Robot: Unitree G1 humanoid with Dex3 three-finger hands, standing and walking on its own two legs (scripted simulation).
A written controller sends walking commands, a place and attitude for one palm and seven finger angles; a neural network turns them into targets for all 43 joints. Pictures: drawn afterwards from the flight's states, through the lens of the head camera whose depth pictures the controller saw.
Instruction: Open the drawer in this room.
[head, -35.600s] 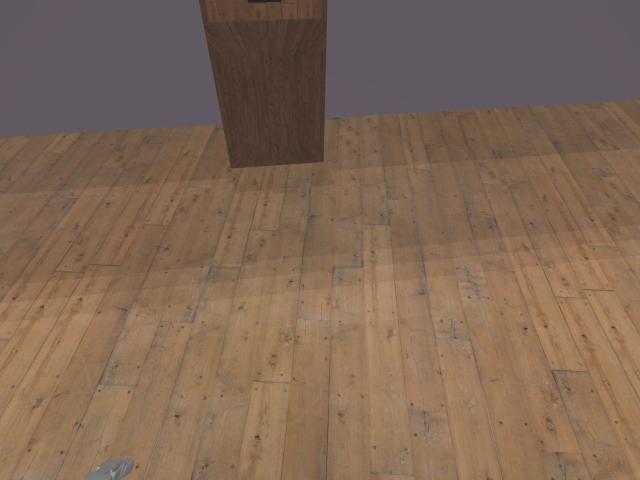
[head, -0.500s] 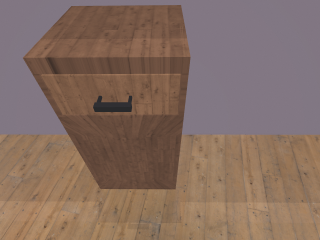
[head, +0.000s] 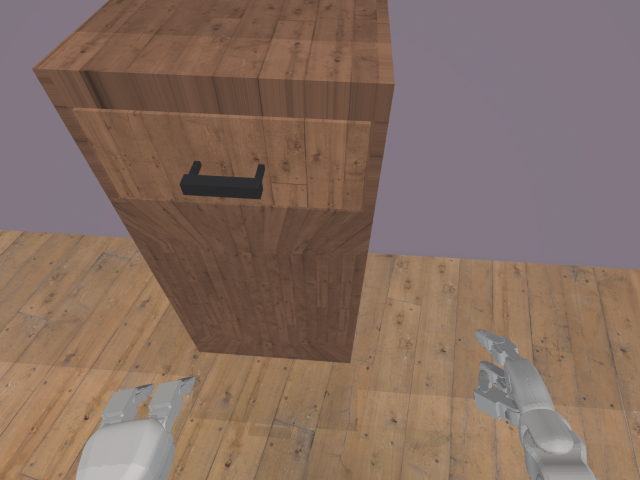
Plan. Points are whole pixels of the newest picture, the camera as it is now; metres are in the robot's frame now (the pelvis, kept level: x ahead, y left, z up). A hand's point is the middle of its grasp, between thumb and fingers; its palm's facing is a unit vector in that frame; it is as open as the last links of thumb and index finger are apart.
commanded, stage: raise the hand with hooked fingers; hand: left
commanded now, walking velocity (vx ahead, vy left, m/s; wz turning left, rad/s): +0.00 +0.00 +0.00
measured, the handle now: (225, 177) +0.51 +0.25 +0.06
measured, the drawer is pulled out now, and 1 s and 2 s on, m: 0.00 0.00 0.00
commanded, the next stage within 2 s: move the hooked fingers above the handle in 1.44 s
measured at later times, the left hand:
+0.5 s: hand (174, 329) +0.25 +0.21 +0.07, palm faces +0.02 -0.10 -0.99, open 11.7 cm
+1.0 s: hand (127, 224) +0.31 +0.26 +0.17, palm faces +0.15 -0.05 -0.99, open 13.8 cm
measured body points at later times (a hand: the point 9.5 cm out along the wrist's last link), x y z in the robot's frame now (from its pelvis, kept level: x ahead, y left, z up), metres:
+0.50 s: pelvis +0.01 -0.02 +0.01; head +0.04 -0.06 +0.46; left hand +0.24 +0.22 +0.12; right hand +0.18 -0.26 -0.11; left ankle -0.02 +0.12 -0.71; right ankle +0.02 -0.08 -0.71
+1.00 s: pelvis -0.01 +0.03 +0.03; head -0.02 -0.01 +0.48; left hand +0.30 +0.26 +0.22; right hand +0.22 -0.16 -0.06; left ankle -0.02 +0.12 -0.71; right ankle +0.02 -0.08 -0.71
